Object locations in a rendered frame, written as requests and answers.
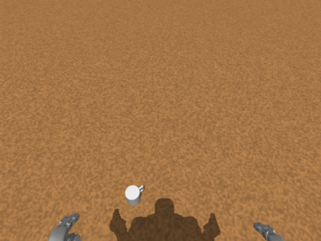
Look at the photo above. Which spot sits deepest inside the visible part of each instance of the right robot hand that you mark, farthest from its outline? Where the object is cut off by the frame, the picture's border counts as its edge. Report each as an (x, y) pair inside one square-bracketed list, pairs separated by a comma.
[(268, 232)]

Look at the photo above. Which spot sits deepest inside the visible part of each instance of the mug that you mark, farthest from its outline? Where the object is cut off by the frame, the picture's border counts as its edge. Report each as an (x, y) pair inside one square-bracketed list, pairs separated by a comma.
[(132, 194)]

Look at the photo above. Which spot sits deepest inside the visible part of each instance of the left robot hand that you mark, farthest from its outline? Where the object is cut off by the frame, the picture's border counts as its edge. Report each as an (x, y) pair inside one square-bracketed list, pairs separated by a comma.
[(60, 233)]

